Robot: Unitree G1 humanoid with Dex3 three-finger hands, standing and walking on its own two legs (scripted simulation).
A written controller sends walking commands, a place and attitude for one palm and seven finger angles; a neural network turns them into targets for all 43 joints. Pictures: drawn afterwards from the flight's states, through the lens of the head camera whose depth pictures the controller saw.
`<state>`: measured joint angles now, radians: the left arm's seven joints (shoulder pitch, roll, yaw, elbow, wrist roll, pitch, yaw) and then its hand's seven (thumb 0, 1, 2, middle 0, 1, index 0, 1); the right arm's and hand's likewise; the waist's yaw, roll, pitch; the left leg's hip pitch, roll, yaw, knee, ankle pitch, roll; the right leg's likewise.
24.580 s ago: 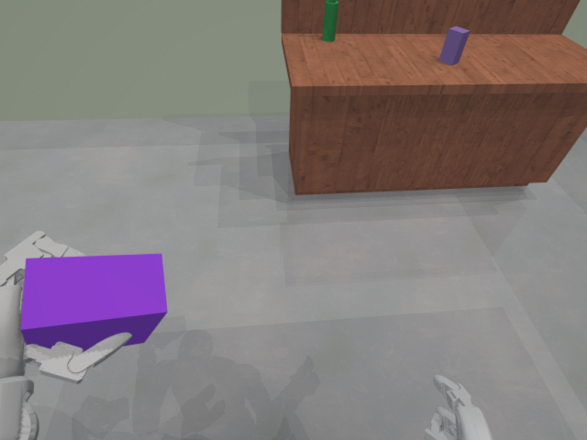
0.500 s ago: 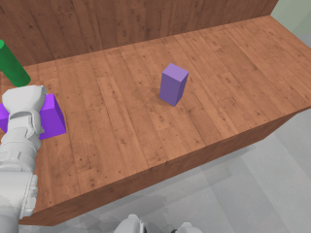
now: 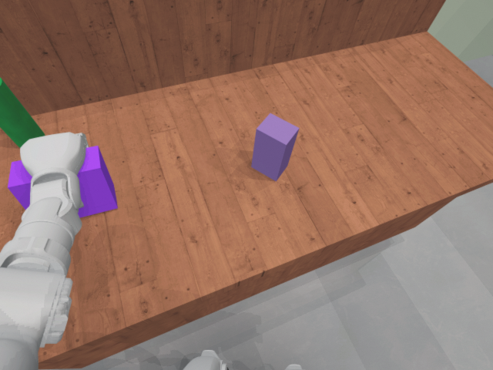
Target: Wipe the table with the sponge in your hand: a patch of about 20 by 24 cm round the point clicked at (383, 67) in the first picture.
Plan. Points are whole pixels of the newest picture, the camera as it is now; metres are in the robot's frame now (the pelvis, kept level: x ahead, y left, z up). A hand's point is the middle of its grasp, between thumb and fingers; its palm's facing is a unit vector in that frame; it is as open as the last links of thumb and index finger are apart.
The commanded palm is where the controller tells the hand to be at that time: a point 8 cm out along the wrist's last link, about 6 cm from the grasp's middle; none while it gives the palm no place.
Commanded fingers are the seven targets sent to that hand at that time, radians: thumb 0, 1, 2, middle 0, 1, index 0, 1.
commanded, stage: slide across to the middle lane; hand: left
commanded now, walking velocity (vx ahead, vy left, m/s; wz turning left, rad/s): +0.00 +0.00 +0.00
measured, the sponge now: (72, 193) +0.41 +0.34 -0.04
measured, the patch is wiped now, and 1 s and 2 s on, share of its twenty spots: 0.45 0.55 0.65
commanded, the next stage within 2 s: wipe back along the middle lane in 0.26 s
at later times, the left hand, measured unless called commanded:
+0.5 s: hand (100, 176) +0.43 +0.28 +0.00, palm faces -0.14 +0.00 -0.99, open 10.0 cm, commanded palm +0.40 +0.24 +0.04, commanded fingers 0.00 0.10 1.30 -1.20 -1.60 -1.20 -1.60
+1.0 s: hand (107, 195) +0.39 +0.26 -0.01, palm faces -0.10 +0.01 -0.99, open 10.0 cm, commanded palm +0.35 +0.22 +0.02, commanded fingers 0.00 0.10 1.30 -1.20 -1.60 -1.20 -1.60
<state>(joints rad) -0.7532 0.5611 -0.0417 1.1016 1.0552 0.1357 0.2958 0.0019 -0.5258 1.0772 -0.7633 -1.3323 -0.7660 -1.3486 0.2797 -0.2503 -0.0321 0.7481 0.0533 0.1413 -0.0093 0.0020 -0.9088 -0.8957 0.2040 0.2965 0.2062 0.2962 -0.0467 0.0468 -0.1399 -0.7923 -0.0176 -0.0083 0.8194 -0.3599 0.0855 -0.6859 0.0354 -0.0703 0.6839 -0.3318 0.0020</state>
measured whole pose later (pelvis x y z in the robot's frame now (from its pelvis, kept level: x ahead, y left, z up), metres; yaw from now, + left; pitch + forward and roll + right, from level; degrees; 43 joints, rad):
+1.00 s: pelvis +0.01 -0.02 +0.01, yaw +0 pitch +15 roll -3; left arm -0.56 0.36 -0.12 0.97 1.03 0.27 0.41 -0.01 -0.50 1.07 -0.73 -1.35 -0.73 -1.37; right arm 0.21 -0.25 -0.04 0.72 0.06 0.18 0.00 0.00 -0.91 -0.90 0.20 0.30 0.20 0.30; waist -0.01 0.05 -0.16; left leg -0.65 -0.02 0.01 0.72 -0.34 0.07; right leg -0.57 0.04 -0.05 0.63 -0.33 -0.01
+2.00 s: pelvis +0.00 -0.03 +0.01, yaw +0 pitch +8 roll -2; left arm -0.14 0.25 -0.24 0.50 1.04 0.42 0.39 0.00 -0.48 1.07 -0.71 -1.37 -0.71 -1.39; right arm 0.12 -0.24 -0.01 0.64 0.08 0.18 -0.01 0.01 -0.91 -0.90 0.20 0.30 0.20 0.30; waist 0.06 0.06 -0.15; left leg -0.52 -0.02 0.01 0.71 -0.34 0.05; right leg -0.46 0.03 -0.04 0.66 -0.35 -0.03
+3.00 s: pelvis +0.00 -0.03 +0.02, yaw +1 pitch +7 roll -1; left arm -0.17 0.21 -0.33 0.51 1.03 0.43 0.37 -0.01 -0.48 1.07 -0.71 -1.37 -0.72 -1.38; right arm 0.09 -0.23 -0.02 0.67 0.08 0.16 -0.01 0.01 -0.91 -0.90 0.20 0.30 0.20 0.30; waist 0.08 0.07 -0.13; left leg -0.49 -0.03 0.00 0.69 -0.32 0.05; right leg -0.43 0.03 -0.05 0.65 -0.34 -0.03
